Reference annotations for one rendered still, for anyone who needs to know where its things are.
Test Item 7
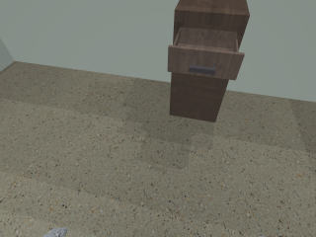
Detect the cabinet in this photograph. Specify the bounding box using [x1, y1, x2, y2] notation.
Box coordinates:
[169, 0, 250, 122]

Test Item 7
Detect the robot left hand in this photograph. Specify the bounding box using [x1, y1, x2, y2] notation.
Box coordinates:
[43, 227, 68, 237]

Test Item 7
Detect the drawer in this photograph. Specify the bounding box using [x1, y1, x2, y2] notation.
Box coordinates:
[167, 27, 245, 81]

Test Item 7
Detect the handle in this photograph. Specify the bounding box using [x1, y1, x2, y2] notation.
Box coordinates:
[189, 62, 216, 75]

